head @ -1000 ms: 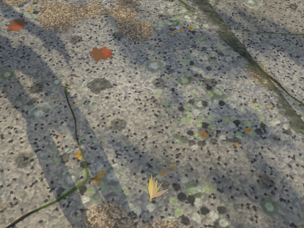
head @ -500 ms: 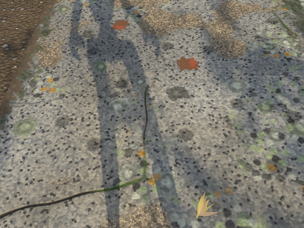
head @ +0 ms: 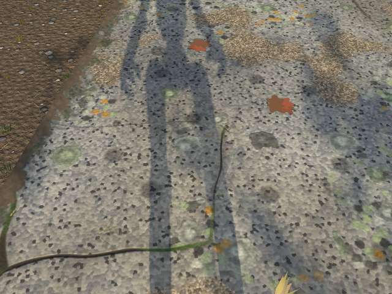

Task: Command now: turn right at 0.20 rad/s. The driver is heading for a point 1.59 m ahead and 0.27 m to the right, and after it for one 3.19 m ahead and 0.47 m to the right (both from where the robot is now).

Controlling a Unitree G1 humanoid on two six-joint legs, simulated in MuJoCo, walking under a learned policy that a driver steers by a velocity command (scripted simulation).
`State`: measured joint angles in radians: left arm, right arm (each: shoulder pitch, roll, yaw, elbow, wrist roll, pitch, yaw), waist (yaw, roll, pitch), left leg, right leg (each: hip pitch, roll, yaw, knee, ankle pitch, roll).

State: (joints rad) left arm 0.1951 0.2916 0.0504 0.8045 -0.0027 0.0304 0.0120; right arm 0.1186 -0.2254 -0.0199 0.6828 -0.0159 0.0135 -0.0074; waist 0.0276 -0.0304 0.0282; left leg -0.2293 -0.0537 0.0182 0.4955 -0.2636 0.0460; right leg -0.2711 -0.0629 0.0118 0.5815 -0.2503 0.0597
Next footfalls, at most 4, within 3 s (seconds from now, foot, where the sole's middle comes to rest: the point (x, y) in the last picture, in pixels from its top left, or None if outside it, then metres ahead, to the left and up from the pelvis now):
0.58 right None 0.01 -0.17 -0.77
1.06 left None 0.41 -0.07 -0.77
1.52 right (293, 252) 0.66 -0.31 -0.77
2.06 left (220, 187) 0.93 -0.05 -0.77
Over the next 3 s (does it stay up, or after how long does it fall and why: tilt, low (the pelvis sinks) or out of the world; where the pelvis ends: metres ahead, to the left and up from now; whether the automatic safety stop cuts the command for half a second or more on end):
stays up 1.28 -0.23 0.01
